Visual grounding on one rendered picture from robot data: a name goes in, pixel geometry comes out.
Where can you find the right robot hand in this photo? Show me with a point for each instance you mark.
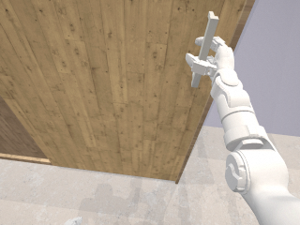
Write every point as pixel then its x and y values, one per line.
pixel 224 58

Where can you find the wardrobe door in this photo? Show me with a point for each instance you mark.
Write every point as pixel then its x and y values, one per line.
pixel 104 85
pixel 14 138

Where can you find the robot right upper arm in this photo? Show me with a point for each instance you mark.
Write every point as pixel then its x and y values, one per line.
pixel 261 177

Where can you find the handle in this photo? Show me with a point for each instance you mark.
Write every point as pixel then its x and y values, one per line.
pixel 206 44

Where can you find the robot right forearm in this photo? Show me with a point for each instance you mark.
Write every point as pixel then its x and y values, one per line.
pixel 241 127

